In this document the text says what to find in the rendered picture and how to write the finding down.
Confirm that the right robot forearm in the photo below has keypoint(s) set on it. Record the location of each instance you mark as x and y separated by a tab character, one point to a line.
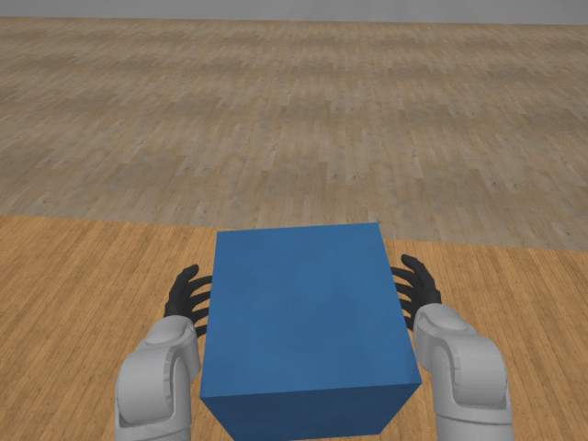
469	379

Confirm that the left robot hand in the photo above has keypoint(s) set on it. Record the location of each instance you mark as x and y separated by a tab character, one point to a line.
180	302

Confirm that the left robot forearm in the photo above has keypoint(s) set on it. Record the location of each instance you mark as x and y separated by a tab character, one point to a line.
152	392

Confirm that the right robot hand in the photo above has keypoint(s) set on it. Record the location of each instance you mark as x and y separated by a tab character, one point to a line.
423	291

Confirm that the carton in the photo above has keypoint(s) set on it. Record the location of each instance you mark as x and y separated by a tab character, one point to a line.
306	337

